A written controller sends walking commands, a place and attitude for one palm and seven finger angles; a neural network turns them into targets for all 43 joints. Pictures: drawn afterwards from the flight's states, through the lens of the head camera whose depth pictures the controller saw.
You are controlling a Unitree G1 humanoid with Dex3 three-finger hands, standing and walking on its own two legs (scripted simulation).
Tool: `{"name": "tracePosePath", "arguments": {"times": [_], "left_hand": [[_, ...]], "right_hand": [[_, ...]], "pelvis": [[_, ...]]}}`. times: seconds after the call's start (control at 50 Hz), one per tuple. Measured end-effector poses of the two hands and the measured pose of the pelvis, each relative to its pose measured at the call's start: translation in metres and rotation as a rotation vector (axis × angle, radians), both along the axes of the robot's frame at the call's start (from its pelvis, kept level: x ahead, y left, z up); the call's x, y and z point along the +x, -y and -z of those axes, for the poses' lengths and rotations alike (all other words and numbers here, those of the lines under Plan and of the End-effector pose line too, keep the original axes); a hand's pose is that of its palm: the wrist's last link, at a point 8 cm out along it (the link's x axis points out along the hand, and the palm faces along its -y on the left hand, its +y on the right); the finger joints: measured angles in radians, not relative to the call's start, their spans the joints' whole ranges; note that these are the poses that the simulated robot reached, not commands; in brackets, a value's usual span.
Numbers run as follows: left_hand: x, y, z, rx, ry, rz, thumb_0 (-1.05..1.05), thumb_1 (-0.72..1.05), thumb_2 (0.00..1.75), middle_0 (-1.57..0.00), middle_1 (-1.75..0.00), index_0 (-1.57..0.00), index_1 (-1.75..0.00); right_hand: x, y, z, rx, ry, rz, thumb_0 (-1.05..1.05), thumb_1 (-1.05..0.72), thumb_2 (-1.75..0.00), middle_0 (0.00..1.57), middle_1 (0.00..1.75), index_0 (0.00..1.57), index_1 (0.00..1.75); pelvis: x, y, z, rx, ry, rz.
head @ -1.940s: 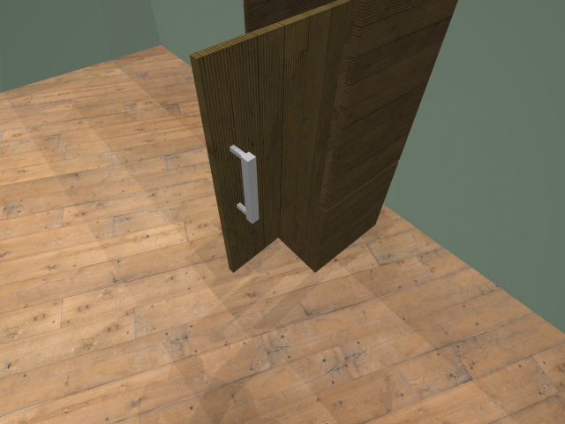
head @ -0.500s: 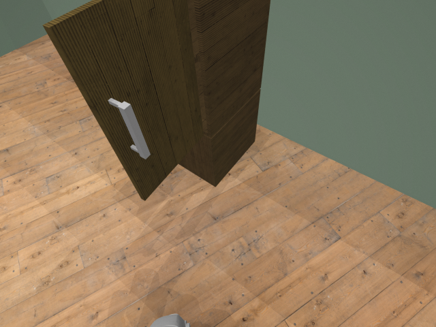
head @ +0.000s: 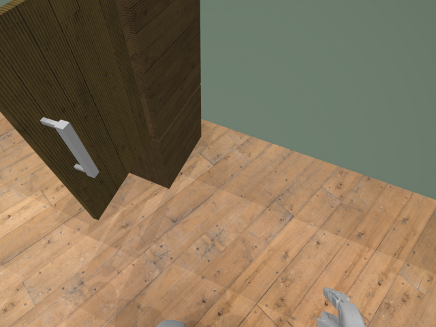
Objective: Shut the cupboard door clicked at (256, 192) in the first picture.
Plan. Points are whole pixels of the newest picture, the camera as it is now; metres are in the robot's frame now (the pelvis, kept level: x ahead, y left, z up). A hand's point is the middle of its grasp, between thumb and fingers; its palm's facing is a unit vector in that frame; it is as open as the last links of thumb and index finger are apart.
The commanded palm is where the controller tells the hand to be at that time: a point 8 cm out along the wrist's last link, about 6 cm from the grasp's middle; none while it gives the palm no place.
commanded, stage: walk to a spot facing it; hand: left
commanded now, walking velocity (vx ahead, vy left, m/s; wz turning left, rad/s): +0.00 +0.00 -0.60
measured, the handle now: (72, 149) +0.43 +0.37 -0.01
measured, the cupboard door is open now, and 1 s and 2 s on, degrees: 94 94 94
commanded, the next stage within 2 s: turn to face it in 1.76 s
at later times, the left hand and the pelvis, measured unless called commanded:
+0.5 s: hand (159, 294) +0.18 +0.14 -0.15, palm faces -0.33 -0.91 -0.27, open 7.3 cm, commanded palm none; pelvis +0.01 -0.02 +0.00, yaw -19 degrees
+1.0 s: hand (241, 222) +0.36 -0.02 -0.16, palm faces -0.66 -0.74 -0.15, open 7.4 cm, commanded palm none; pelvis +0.15 -0.08 +0.01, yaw -38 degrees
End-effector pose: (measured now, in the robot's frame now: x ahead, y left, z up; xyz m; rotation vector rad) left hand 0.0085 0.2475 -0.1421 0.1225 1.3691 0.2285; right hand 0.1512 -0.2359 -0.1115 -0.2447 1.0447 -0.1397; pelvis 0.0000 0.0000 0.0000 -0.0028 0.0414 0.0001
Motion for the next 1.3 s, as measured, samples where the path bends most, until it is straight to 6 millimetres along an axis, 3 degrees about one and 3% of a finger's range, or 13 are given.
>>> {"name": "tracePosePath", "arguments": {"times": [0.08,0.2,0.36,0.44,0.52,0.64,0.7,0.78,0.92,1.06,1.1,1.16,1.3], "left_hand": [[0.028,-0.019,0.007,-0.006,0.022,0.067,0.00,0.91,0.90,-0.20,-0.30,-0.21,-0.30],[0.084,-0.023,-0.007,-0.004,0.087,0.185,0.00,0.91,0.90,-0.20,-0.30,-0.20,-0.30],[0.165,0.023,-0.017,0.025,0.185,0.399,0.00,0.91,0.90,-0.20,-0.30,-0.20,-0.30],[0.182,0.048,-0.020,0.039,0.228,0.461,0.00,0.91,0.90,-0.20,-0.30,-0.20,-0.30],[0.183,0.063,-0.021,0.018,0.193,0.494,0.00,0.91,0.90,-0.20,-0.30,-0.20,-0.30],[0.191,0.069,-0.007,-0.044,0.110,0.529,0.00,0.91,0.90,-0.20,-0.30,-0.21,-0.30],[0.208,0.069,0.008,-0.065,0.073,0.551,0.00,0.91,0.90,-0.20,-0.30,-0.21,-0.30],[0.248,0.089,0.003,-0.088,0.069,0.614,0.01,0.91,0.90,-0.20,-0.30,-0.20,-0.30],[0.334,0.163,-0.013,-0.127,0.146,0.751,0.01,0.91,0.90,-0.20,-0.30,-0.20,-0.30],[0.418,0.282,-0.011,-0.147,0.235,0.922,0.01,0.91,0.90,-0.19,-0.30,-0.20,-0.30],[0.436,0.312,-0.006,-0.153,0.298,0.940,0.01,0.91,0.90,-0.20,-0.30,-0.20,-0.30],[0.444,0.333,-0.005,-0.142,0.315,0.925,0.00,0.91,0.90,-0.20,-0.30,-0.20,-0.30],[0.437,0.332,-0.012,-0.064,0.158,0.876,-0.01,0.95,0.90,-0.20,-0.30,-0.21,-0.30]], "right_hand": [[-0.029,-0.004,-0.001,-0.033,-0.029,0.022,0.00,-0.91,-0.90,0.20,0.30,0.20,0.30],[-0.098,0.002,-0.003,-0.032,-0.160,0.133,0.00,-0.90,-0.90,0.20,0.30,0.20,0.30],[-0.191,0.033,0.022,0.015,-0.288,0.345,0.00,-0.90,-0.90,0.20,0.30,0.20,0.30],[-0.214,0.048,0.032,0.028,-0.340,0.419,0.01,-0.90,-0.90,0.20,0.30,0.20,0.30],[-0.203,0.054,0.020,0.034,-0.290,0.460,0.01,-0.91,-0.90,0.19,0.30,0.20,0.29],[-0.157,0.048,0.007,0.027,-0.155,0.496,0.01,-0.91,-0.90,0.19,0.30,0.20,0.29],[-0.143,0.041,0.010,-0.001,-0.099,0.520,0.00,-0.91,-0.90,0.19,0.30,0.20,0.29],[-0.151,0.020,0.003,0.029,-0.145,0.584,0.00,-0.91,-0.90,0.20,0.30,0.20,0.29],[-0.182,-0.018,0.002,0.143,-0.324,0.747,0.00,-0.90,-0.90,0.20,0.30,0.20,0.30],[-0.207,-0.036,0.016,0.280,-0.505,0.909,0.00,-0.90,-0.90,0.20,0.30,0.20,0.30],[-0.208,-0.028,0.026,0.323,-0.549,0.930,0.00,-0.90,-0.90,0.20,0.30,0.20,0.30],[-0.189,0.007,0.034,0.328,-0.543,0.948,0.01,-0.90,-0.90,0.20,0.30,0.20,0.29],[-0.084,0.135,0.022,0.188,-0.254,0.912,0.01,-0.91,-0.90,0.19,0.30,0.20,0.29]], "pelvis": [[0.000,-0.009,0.002,-0.011,0.008,0.052],[0.000,-0.011,-0.009,-0.040,0.014,0.132],[0.003,0.012,0.004,-0.019,0.016,0.246],[0.006,0.020,0.008,-0.016,0.025,0.289],[0.017,0.023,0.000,-0.004,0.029,0.335],[0.048,0.021,-0.002,-0.005,0.025,0.409],[0.069,0.018,0.008,-0.022,0.016,0.455],[0.091,0.027,-0.001,-0.016,0.019,0.516],[0.131,0.055,-0.011,-0.019,0.008,0.619],[0.168,0.111,0.004,-0.007,0.019,0.694],[0.177,0.135,0.016,0.007,0.031,0.699],[0.186,0.157,0.017,-0.005,0.052,0.715],[0.223,0.201,-0.006,-0.009,0.025,0.752]]}}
